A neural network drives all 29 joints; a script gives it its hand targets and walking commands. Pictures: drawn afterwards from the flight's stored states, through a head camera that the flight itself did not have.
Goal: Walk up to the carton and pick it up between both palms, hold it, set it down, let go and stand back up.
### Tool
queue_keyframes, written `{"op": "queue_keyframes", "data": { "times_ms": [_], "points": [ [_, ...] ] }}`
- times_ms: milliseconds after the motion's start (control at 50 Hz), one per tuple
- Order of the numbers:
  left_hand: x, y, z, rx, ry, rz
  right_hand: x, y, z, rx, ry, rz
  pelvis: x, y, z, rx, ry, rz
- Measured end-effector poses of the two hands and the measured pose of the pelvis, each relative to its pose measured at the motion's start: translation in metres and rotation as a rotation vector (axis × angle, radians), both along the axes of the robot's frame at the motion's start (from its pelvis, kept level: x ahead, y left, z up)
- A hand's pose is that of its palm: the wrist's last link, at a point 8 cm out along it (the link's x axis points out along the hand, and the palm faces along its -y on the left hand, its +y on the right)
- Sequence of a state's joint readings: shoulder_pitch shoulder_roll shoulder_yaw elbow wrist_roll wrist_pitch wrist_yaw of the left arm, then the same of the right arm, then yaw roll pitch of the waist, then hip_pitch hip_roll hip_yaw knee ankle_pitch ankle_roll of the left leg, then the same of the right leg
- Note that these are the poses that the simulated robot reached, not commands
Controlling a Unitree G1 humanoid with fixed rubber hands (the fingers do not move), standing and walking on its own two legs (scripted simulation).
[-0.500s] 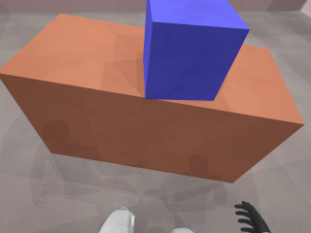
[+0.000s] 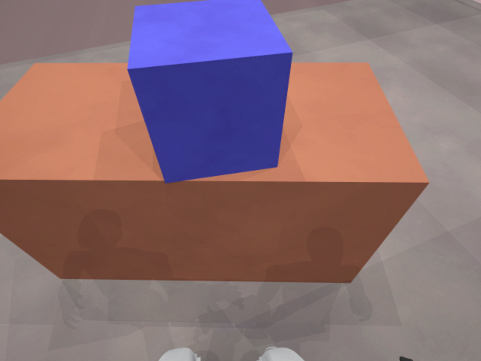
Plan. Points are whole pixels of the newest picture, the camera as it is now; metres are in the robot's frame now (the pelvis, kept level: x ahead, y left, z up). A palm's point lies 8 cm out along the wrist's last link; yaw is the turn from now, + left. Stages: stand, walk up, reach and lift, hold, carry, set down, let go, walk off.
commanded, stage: walk up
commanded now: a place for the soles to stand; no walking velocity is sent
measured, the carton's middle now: (210, 91) +0.67 +0.08 +0.08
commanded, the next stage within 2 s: none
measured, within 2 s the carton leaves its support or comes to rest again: neither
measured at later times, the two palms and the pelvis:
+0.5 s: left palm out of the picture +0.01 +0.37 -0.11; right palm out of the picture +0.06 -0.24 -0.08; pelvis -0.03 +0.06 +0.01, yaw +0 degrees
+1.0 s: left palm out of the picture +0.01 +0.35 -0.09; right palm out of the picture +0.04 -0.28 -0.10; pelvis -0.04 +0.03 +0.01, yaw -3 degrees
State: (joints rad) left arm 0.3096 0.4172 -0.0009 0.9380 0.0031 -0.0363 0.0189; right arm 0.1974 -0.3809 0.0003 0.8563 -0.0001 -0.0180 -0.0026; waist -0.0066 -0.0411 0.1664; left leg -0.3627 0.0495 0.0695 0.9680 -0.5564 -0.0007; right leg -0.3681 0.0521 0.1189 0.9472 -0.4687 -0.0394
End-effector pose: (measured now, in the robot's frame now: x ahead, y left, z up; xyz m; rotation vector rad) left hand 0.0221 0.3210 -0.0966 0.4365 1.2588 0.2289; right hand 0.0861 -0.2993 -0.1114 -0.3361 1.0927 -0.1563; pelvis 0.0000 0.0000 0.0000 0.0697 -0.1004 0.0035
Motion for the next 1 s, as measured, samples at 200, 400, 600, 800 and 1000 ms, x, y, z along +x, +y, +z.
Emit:
{"op": "queue_keyframes", "data": {
  "times_ms": [200, 400, 600, 800, 1000],
  "points": [
    [-0.015, 0.002, 0.016, 0.016, 0.000, 0.033, 0.040, -0.001, 0.009, -0.008, -0.067, 0.059, -0.008, 0.004, 0.008, -0.010, 0.013, 0.001],
    [-0.025, 0.041, -0.009, -0.039, 0.005, 0.028, 0.016, 0.039, 0.019, -0.055, -0.058, 0.040, -0.022, 0.049, 0.002, -0.065, -0.006, -0.007],
    [-0.009, 0.054, -0.025, -0.095, -0.024, -0.032, -0.048, 0.056, 0.036, -0.087, -0.003, -0.057, -0.030, 0.063, 0.007, -0.092, -0.013, -0.028],
    [-0.011, 0.032, -0.022, -0.057, -0.007, -0.055, -0.067, 0.028, 0.021, -0.058, 0.000, -0.090, -0.036, 0.036, 0.002, -0.040, -0.012, -0.062],
    [-0.015, 0.030, 0.009, 0.003, -0.028, -0.044, -0.049, 0.022, 0.008, -0.008, -0.010, -0.058, -0.036, 0.030, 0.008, -0.040, 0.000, -0.057]
  ]
}}
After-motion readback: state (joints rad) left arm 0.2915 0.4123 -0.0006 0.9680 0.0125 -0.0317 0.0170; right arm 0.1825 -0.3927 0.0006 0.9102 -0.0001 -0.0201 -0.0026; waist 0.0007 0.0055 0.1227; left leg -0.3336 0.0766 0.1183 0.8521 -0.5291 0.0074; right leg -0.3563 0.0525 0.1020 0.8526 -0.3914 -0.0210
